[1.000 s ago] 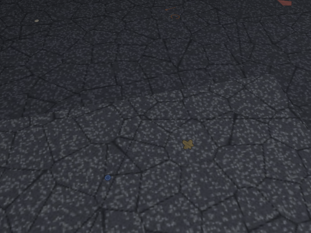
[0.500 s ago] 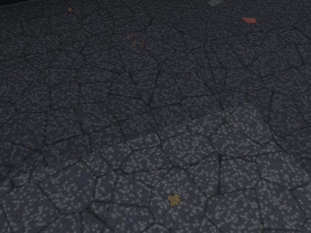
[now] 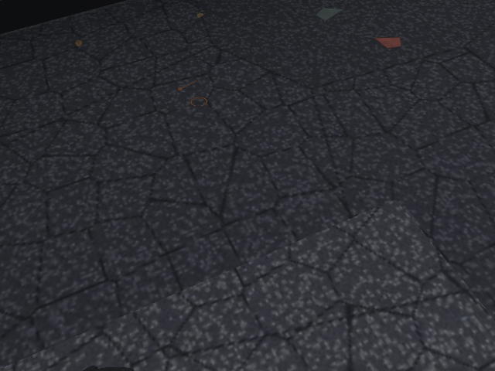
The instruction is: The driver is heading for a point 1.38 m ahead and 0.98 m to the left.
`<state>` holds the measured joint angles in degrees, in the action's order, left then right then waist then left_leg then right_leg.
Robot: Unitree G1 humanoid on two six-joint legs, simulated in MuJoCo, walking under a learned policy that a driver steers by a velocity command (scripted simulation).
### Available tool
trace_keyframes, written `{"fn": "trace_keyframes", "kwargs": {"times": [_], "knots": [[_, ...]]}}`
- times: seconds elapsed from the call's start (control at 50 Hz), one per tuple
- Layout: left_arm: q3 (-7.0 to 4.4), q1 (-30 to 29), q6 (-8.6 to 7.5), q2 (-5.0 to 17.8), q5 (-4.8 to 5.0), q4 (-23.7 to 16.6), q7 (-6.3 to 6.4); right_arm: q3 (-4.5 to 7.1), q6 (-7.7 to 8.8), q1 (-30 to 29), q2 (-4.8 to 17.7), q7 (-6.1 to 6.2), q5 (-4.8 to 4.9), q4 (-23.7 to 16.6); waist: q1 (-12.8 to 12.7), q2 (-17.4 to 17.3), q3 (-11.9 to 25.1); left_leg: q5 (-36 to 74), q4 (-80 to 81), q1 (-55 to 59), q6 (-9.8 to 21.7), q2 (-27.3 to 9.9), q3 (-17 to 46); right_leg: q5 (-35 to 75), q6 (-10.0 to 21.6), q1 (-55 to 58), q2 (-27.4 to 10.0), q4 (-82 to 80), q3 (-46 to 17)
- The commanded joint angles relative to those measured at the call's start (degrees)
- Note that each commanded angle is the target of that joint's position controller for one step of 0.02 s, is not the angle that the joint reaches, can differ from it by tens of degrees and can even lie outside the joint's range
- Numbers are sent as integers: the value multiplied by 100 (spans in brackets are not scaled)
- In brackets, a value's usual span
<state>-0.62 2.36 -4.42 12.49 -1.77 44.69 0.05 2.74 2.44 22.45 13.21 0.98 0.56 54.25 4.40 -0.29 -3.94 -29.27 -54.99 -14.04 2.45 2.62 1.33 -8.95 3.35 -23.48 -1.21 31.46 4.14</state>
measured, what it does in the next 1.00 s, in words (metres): steps on the spot, turning left: left foot, then right foot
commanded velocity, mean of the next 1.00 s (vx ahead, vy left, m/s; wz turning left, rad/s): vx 0.06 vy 0.00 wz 0.54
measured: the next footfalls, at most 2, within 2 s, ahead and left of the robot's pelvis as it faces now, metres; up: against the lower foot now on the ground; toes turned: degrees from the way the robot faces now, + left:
left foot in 0.42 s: +0.08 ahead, +0.12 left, +0.00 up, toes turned +18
right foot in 0.88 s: +0.14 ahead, -0.07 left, +0.00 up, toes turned +34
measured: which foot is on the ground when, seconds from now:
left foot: up 0.00-0.40, down 0.42-0.88, up 0.90-1.00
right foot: down 0.00-0.42, up 0.44-0.86, down 0.88-1.00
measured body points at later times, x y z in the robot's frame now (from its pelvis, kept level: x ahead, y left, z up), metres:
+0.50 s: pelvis +0.05 +0.02 +0.00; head +0.07 +0.06 +0.45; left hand +0.06 +0.31 -0.14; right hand +0.26 -0.19 -0.10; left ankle +0.05 +0.11 -0.73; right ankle +0.07 -0.10 -0.68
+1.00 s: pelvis +0.05 -0.01 +0.01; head +0.09 -0.02 +0.46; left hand +0.01 +0.29 -0.08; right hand +0.31 -0.18 -0.12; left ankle -0.01 +0.08 -0.67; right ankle +0.11 -0.09 -0.73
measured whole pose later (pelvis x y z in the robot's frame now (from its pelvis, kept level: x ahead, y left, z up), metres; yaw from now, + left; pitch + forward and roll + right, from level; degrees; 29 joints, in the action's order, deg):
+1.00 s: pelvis +0.05 -0.01 +0.01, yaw +35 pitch +0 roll +1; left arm -2.0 11.4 1.5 14.5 -1.3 41.1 2.1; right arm 5.3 -3.6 11.3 18.2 -1.2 -1.3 42.7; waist 1.2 -3.3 -3.2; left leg -24.4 -55.9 -26.8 0.1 7.2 6.1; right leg -13.8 2.2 -12.9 0.6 26.3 1.3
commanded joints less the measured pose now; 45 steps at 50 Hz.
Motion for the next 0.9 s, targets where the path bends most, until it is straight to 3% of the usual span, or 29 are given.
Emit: {"fn": "trace_keyframes", "kwargs": {"times": [0.02,0.06,0.12,0.2,0.26,0.36,0.38,0.4,0.42,0.44,0.46,0.5,0.54,0.56,0.6,0.7,0.76,0.82,0.86,0.88,0.9], "knots": [[-175,988,74,545,88,-40,101,187,-135,237,492,1,-104,-307,-429,556,905,138,-1311,-1617,-61,-425,100,3905,781,2040,-1863,-1049,-1341],[-174,849,72,546,87,-27,173,213,-311,205,415,-99,-214,-343,-255,752,644,567,-1210,-1278,-205,-461,-29,3483,692,1309,-1595,-1372,-791],[-229,828,22,672,64,-36,184,248,-465,103,379,-138,-201,-484,-117,623,786,885,-1182,-1252,-286,-420,-96,3222,879,1083,-1655,-1518,-417],[-256,867,103,704,36,13,211,203,-590,-551,346,-239,-232,-824,-217,744,616,1392,-138,-1365,-322,-577,-230,2029,841,1052,-1595,-1648,3],[-325,970,182,883,16,35,175,156,-622,-943,353,-315,-217,-1051,-360,758,637,1385,640,-982,-258,-534,-435,1535,814,1045,-1669,-1540,192],[-466,1153,378,1167,21,62,106,186,-599,-1246,509,-324,-175,-1381,-531,814,621,748,1642,-597,-59,-413,-664,833,633,1341,-1952,-1023,145],[-492,1121,425,1210,45,70,107,185,-549,-1136,490,-314,-177,-1388,-427,686,628,1053,2223,-252,13,-341,-712,627,445,1257,-1884,-707,279],[-509,1299,476,1172,19,138,99,208,-467,-940,591,-279,-201,-1327,-353,320,685,1591,2898,229,99,-318,-493,248,134,1045,-1699,-190,449],[-459,1536,530,891,-7,88,59,322,-365,-697,1106,-196,-270,-1300,-358,-1002,731,2553,3734,746,319,-1308,938,-844,-261,362,-1126,1234,926],[-348,1101,600,570,56,-367,105,520,-358,-505,1875,-167,-200,-1336,-193,-2073,516,4386,3857,880,1305,-2537,2810,-2924,-592,-1078,-3,2216,671],[-382,842,692,815,3,-330,140,519,-381,-184,1644,-136,-142,-1239,3,-946,654,4692,3671,1011,1614,-2448,2381,-2847,-623,-1190,-137,3048,-128],[-379,940,663,705,138,-239,116,367,-448,-886,1204,-63,-139,-1332,-405,-627,428,4137,3667,616,1279,-1705,1523,-1902,-571,-1109,-223,3067,-490],[-433,1070,627,872,-11,-166,106,289,-463,-1360,952,-40,-81,-1501,-543,-715,592,4285,3613,632,1090,-1317,1223,-1404,-556,-918,-120,3053,-454],[-443,1119,641,871,-18,-163,94,282,-449,-1293,954,-63,-70,-1509,-540,-602,739,4442,3571,674,1104,-1303,1229,-1355,-566,-828,-55,3101,-464],[-419,1072,675,776,36,-221,90,321,-413,-1119,1076,-95,-73,-1476,-490,-438,805,4251,3568,757,1139,-1299,1358,-1351,-602,-810,-21,2844,-517],[-366,739,712,727,66,-436,135,380,-446,-879,1227,-110,-143,-1457,-273,-652,661,3084,3633,654,1210,-1292,1919,-1446,-589,-651,84,1904,-622],[-343,704,663,732,107,-531,157,415,-477,-941,1304,-155,-175,-1492,-254,-679,682,3018,3536,420,1165,-1224,2192,-1507,-513,-214,233,1396,-621],[-330,914,597,755,163,-574,190,435,-506,-1122,1322,-200,-172,-1527,-350,-745,742,3270,3402,233,996,-1127,2528,-1529,-387,397,402,682,-615],[-315,1350,525,710,158,-494,239,424,-529,-1395,1273,-202,-96,-1564,-651,-665,733,2936,3178,-172,634,-839,2547,-857,-278,1274,457,-657,-575],[-374,1497,479,977,96,-481,293,372,-513,-1392,1083,-173,-43,-1614,-682,-253,724,2127,2807,-661,287,-493,2303,-827,-148,1796,-107,-1445,-1085],[-477,1329,481,1572,3,-605,323,269,-481,-1178,627,-157,4,-1718,-483,1091,719,516,1624,-1573,-87,363,1214,-1031,317,2228,-1642,-2024,-2655]]}}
